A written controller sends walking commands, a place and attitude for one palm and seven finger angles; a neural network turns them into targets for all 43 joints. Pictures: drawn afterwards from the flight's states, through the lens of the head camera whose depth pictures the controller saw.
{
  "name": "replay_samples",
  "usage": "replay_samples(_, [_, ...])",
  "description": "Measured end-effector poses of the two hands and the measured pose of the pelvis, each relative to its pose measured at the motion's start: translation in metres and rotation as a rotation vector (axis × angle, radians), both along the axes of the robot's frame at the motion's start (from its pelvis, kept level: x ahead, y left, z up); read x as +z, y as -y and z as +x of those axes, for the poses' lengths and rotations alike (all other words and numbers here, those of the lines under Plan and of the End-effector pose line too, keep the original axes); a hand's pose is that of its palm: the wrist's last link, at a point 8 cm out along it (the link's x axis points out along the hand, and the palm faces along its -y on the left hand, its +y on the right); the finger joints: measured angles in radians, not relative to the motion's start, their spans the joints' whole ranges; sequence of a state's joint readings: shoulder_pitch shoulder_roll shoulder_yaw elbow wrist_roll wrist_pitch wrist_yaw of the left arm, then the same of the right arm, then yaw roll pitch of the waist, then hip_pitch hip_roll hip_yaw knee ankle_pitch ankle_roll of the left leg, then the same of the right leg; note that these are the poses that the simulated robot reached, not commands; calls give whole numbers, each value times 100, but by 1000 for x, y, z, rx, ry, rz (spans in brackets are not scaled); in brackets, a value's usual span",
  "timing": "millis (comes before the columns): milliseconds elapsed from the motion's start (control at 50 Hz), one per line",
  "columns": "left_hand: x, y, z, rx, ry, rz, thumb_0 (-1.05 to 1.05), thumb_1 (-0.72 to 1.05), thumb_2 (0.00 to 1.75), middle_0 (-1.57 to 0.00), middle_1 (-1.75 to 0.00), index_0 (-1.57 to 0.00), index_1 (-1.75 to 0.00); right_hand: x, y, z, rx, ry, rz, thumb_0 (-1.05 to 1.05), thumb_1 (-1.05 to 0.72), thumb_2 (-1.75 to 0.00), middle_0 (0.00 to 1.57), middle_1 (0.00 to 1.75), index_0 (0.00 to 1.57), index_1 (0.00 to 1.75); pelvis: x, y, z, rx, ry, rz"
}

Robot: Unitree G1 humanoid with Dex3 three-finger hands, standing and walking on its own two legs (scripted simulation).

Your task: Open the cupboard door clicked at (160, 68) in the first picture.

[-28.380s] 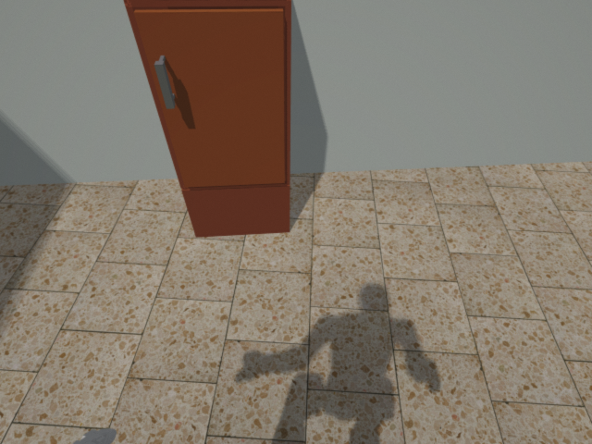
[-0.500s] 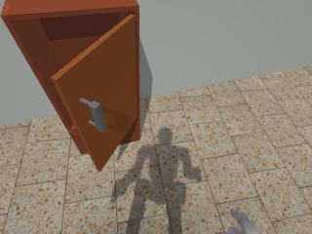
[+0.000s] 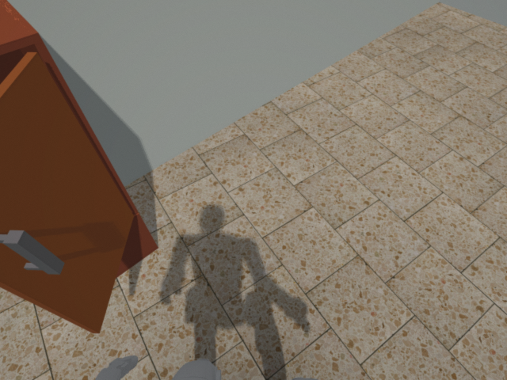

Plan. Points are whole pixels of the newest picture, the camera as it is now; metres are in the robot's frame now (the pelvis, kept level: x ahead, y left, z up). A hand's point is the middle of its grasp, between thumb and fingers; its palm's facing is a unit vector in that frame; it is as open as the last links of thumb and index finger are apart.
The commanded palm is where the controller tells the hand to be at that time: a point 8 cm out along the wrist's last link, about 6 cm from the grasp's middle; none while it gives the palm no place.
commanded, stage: walk to a spot facing it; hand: left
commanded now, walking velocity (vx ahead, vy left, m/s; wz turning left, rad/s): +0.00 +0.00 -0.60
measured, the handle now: (24, 253) +0.30 +0.40 -0.02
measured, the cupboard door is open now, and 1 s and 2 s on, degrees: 47 47 47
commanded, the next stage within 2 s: turn to face it in 1.94 s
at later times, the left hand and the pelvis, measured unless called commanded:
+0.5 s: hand (180, 359) +0.17 +0.14 -0.16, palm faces -0.28 -0.93 -0.24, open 7.4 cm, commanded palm none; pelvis +0.02 -0.02 -0.01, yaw -18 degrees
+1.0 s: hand (240, 263) +0.36 +0.04 -0.16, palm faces -0.57 -0.81 -0.16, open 7.4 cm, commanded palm none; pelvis +0.18 -0.07 +0.01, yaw -36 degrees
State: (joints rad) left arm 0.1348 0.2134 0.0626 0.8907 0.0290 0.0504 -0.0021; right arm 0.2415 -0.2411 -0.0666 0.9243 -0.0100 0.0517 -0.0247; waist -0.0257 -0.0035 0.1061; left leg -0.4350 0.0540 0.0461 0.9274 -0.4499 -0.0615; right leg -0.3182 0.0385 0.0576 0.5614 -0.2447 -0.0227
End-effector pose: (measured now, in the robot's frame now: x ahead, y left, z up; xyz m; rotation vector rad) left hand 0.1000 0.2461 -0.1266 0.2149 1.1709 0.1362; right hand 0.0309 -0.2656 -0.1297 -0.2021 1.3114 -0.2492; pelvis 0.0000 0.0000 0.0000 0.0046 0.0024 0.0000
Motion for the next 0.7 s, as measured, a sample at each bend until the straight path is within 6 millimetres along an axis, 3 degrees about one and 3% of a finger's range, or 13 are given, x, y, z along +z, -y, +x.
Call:
replay_samples(120, [-16,-2,18,-51,-8,-57,1,90,90,-20,-30,-20,-30,3,-27,1,-36,86,-8,0,-91,-90,20,30,20,29,-7,-15,4,-73,-17,-28])
replay_samples(260, [-2,5,41,-132,-18,-65,1,90,90,-20,-30,-20,-29,12,-44,-25,-100,50,30,0,-91,-90,20,30,20,29,8,-12,10,-174,-22,-34])
replay_samples(360, [3,26,61,-221,-27,-34,1,90,90,-20,-30,-19,-29,3,-31,-50,-198,33,51,0,-91,-90,20,30,20,30,5,0,12,-249,-23,-28])
replay_samples(480, [0,55,78,-289,3,6,1,90,90,-20,-30,-20,-29,-20,0,-74,-296,-24,69,0,-91,-90,20,30,20,30,-8,21,18,-315,-14,-18])
replay_samples(580, [3,64,70,-297,-60,2,1,90,90,-20,-30,-20,-30,-1,22,-48,-318,25,41,1,-91,-90,20,30,20,29,4,30,35,-360,-13,-6])
replay_samples(700, [-7,62,74,-314,-173,-25,1,90,90,-20,-30,-20,-30,18,37,13,-328,152,-9,0,-91,-90,20,30,20,29,7,34,72,-425,-21,-4])
